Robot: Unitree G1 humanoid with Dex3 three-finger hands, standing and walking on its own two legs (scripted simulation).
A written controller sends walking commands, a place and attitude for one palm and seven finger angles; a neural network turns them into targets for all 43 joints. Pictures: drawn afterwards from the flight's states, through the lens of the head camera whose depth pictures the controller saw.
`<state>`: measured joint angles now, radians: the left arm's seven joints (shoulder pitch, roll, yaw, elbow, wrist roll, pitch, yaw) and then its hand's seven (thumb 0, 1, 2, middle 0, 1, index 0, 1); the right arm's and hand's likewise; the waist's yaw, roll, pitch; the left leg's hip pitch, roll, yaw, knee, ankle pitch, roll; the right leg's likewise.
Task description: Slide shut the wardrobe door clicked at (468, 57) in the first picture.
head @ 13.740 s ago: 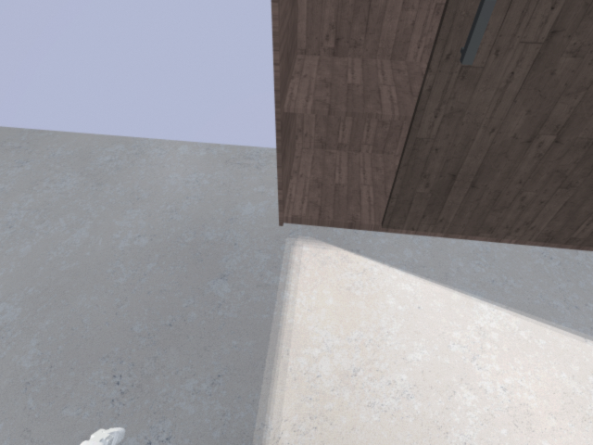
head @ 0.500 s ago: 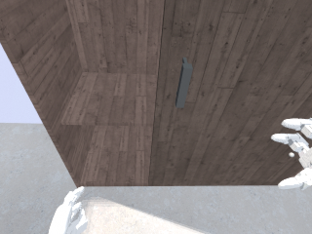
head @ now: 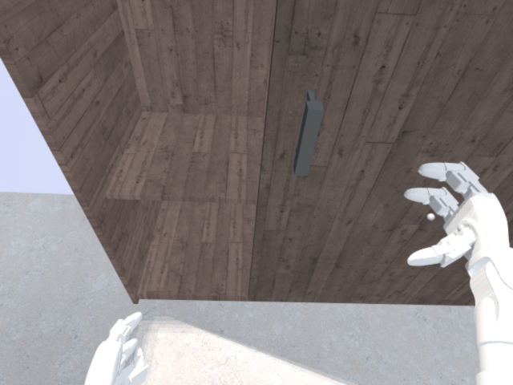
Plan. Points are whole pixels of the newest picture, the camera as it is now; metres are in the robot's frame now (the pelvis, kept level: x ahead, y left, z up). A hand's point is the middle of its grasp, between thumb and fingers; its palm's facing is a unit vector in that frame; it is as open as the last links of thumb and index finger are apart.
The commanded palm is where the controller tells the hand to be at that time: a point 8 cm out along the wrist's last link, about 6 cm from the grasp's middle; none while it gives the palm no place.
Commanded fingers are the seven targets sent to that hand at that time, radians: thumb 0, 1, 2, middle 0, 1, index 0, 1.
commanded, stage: move the hooked fingers beside the handle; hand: right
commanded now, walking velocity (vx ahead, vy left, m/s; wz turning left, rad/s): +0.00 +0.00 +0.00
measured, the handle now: (305, 133) +0.54 -0.05 +0.12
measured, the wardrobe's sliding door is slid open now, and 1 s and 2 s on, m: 0.44 0.44 0.44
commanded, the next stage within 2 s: feel for the door with the fingertips in 1.92 s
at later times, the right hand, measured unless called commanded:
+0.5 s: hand (389, 185) +0.40 -0.17 +0.14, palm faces -0.05 +1.00 -0.02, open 14.0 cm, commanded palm +0.38 -0.23 +0.14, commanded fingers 0.00 0.50 -0.30 0.30 1.20 0.30 1.20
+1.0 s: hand (354, 158) +0.46 -0.13 +0.14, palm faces -0.05 +1.00 -0.01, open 14.0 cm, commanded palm +0.45 -0.19 +0.13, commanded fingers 0.00 0.50 -0.30 0.30 1.20 0.30 1.20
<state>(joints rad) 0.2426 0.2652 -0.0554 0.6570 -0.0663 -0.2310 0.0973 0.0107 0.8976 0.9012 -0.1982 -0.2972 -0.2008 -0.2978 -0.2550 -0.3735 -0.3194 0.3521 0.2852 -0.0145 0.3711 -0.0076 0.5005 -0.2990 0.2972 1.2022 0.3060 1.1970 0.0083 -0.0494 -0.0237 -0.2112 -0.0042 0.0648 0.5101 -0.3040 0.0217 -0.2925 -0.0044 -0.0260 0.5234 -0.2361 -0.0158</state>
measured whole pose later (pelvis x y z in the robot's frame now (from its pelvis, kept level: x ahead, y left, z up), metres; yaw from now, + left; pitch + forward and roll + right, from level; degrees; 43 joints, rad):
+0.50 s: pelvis +0.01 +0.00 +0.00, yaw +0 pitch +2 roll +0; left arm 0.27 0.27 -0.03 0.68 -0.06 -0.15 0.07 0.01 0.90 0.90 -0.20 -0.30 -0.20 -0.30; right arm -0.46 -0.33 -0.25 0.55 0.23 -0.04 0.26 -0.01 0.50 -0.30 0.30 1.20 0.30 1.20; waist 0.04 -0.05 -0.03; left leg -0.25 -0.01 0.06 0.52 -0.31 0.02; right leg -0.32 -0.01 -0.03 0.53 -0.25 -0.01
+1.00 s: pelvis +0.01 +0.00 -0.01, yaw +2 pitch +6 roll +0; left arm 0.35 0.27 -0.01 0.72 -0.04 -0.08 0.03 0.01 0.90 0.90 -0.20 -0.30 -0.20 -0.30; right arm -0.75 -0.32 -0.25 0.91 0.16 -0.18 0.16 -0.01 0.50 -0.30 0.30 1.20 0.30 1.20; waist 0.09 -0.04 -0.04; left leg -0.34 -0.02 0.04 0.57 -0.32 0.03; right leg -0.41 -0.02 -0.05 0.58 -0.26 -0.01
